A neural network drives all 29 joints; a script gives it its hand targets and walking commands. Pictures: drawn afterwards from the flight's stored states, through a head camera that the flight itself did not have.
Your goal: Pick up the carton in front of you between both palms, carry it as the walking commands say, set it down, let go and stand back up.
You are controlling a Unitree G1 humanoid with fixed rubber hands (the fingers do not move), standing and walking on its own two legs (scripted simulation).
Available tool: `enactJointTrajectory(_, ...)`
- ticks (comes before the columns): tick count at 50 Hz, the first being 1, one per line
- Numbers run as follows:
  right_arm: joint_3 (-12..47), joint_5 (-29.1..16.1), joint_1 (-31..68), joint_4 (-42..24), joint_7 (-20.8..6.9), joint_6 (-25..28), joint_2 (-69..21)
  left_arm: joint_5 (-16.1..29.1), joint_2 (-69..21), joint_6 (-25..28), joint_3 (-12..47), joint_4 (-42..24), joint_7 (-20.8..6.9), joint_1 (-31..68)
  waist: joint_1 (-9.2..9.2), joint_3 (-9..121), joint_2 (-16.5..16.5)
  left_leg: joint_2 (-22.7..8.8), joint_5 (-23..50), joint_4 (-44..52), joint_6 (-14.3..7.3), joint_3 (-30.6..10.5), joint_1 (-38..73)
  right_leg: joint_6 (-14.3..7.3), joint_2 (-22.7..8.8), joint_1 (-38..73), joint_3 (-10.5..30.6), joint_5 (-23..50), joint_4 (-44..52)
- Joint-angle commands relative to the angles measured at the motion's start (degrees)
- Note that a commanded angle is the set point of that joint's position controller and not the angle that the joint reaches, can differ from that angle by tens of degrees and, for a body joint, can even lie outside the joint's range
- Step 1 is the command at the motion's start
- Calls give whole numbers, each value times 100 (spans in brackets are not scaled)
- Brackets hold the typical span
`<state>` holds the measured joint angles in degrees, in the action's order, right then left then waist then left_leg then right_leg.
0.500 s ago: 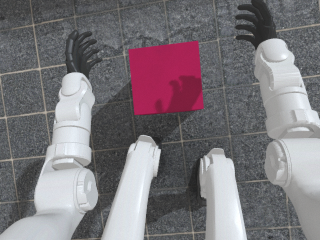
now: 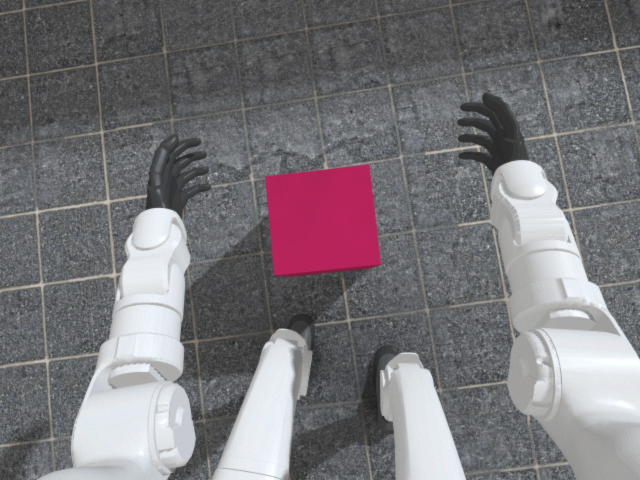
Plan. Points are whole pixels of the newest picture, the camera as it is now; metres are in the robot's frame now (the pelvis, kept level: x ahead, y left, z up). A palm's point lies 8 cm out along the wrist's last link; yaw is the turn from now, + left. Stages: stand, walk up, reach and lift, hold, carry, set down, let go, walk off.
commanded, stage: let go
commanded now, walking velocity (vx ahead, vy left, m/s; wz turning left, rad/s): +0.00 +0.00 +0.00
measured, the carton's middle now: (324, 228) +0.44 +0.08 -0.53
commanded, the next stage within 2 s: stand in 1.16 s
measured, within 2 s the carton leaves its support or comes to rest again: neither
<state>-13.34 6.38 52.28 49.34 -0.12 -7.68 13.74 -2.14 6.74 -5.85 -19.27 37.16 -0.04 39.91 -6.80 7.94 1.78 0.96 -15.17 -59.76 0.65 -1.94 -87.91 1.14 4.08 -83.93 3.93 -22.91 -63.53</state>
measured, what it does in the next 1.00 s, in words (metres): rises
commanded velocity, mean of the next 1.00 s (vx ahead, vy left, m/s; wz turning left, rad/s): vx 0.00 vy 0.00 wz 0.00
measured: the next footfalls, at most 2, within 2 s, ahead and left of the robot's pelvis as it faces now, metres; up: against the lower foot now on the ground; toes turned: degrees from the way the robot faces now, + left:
none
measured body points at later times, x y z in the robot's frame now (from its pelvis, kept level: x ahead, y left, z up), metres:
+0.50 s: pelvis +0.07 +0.02 +0.10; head +0.19 +0.01 +0.54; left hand +0.26 +0.26 +0.02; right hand +0.34 -0.19 +0.00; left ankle +0.09 +0.12 -0.62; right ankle +0.03 -0.12 -0.62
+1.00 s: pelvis +0.08 -0.02 +0.12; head +0.10 -0.01 +0.57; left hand +0.25 +0.22 +0.04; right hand +0.26 -0.25 +0.04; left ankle +0.09 +0.12 -0.62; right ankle +0.03 -0.12 -0.62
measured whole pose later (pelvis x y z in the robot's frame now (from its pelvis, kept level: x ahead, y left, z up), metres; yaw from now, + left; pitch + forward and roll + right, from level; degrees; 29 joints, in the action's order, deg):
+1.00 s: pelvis +0.08 -0.02 +0.12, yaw +2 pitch -4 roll +1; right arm -1.6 -0.1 -12.5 25.0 -3.5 -6.6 12.0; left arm -1.4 12.2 -7.2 -2.8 24.4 -4.2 -12.4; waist -0.2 -5.2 1.8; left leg 0.9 -12.8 -24.3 1.3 -3.2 -8.0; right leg -1.7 2.1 -2.9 3.7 -18.8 -25.4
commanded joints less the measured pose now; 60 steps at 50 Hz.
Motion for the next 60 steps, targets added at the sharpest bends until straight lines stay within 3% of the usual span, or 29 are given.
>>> enactJointTrajectory(1, -38, 90, -711, -1520, 367, 192, -56, -257, 779, 205, 212, -915, -364, -844, -63, 4948, 242, 204, 2313, 658, 77, 494, 4828, 152, 86, 3243, -227, 2119, 1359)
enactJointTrajectory(5, 113, -56, -1416, -2105, 453, 319, -131, -217, 937, 291, 567, -1233, -526, -1474, -38, 3838, 21, 119, 1897, 1159, -10, 309, 5650, 121, 35, 3226, -304, 1230, 1936)
enactJointTrajectory(9, 324, -208, -2233, -2195, 342, 483, -120, -2, 887, 391, 953, -1225, -572, -2264, 28, 2874, -48, 7, 1709, 1543, -10, 86, 6407, 49, -28, 3259, -376, 755, 2294)
enactJointTrajectory(16, 391, -326, -4156, -2102, 139, 737, 155, 304, 823, 562, 1409, -1568, -466, -3968, 179, 2170, -402, -85, 2874, 2092, 85, -234, 8157, -45, 35, 3838, -381, 1096, 2825)
enactJointTrajectory(22, 564, -393, -5222, -2319, 24, 896, 188, 425, 882, 669, 1651, -1983, -342, -4843, 350, 1381, -403, -75, 3560, 2625, 140, -253, 8790, -97, -1, 4983, -303, 1601, 3503)
enactJointTrajectory(30, 806, -471, -5980, -2563, -120, 774, 189, 402, 1054, 500, 1630, -1868, -364, -5232, 575, 76, 123, 160, 2187, 3436, 112, 50, 8569, 30, -174, 6640, -219, 2024, 4156)
enactJointTrajectory(35, 959, -586, -6198, -2818, -246, 553, 241, 298, 1168, 294, 1553, -1728, -400, -5225, 605, -541, 168, 264, 1632, 3591, 38, 169, 8684, 47, -280, 6945, -167, 1995, 4401)
enactJointTrajectory(43, 1094, -698, -6178, -2994, -355, 261, 221, 98, 1198, -3, 1438, -1773, -393, -5145, 547, -1029, -114, 322, 1447, 3507, 34, 261, 9004, 2, -426, 6897, -90, 1923, 4543)
enactJointTrajectory(48, 1031, -617, -6171, -2981, -318, 155, 250, 48, 1204, -95, 1407, -1804, -406, -5144, 587, -1030, -38, 310, 1497, 3459, 34, 253, 9115, 26, -408, 6964, -84, 2085, 4478)
enactJointTrajectory(49, 904, -682, -6490, -2691, -198, 326, 230, -39, 1425, -369, 1356, -2066, -271, -4986, 706, -703, -117, 443, 1361, 3336, 33, 264, 8794, 42, -418, 7328, -31, 2710, 4251)
enactJointTrajectory(52, 981, -622, -6518, -2695, -102, 351, 297, 24, 1317, -467, 1468, -2060, -174, -5054, 652, -614, 157, 428, 1400, 3305, 24, 227, 8570, 93, -393, 7533, -53, 3124, 4047)
enactJointTrajectory(58, 1010, -626, -6237, -2817, -86, 356, 333, 145, 1259, -548, 1556, -2013, -116, -5078, 610, -886, 151, 360, 1404, 3356, 22, 141, 8521, 48, -312, 7243, -186, 2540, 4098)
enactJointTrajectory(59, 830, -346, -6326, -1937, 84, 453, 967, 21, 1831, -142, 1400, -1269, 108, -4961, 592, -1082, 695, -194, 1373, 3153, 50, -91, 7888, 88, -532, 6878, -23, 1490, 4109)
enactJointTrajectory(60, 798, -318, -6412, -1881, 129, 519, 1046, -8, 1842, 37, 1426, -1174, 159, -4998, 673, -1077, 416, -224, 934, 3268, -11, -192, 7895, 9, -546, 6816, 86, 860, 4136)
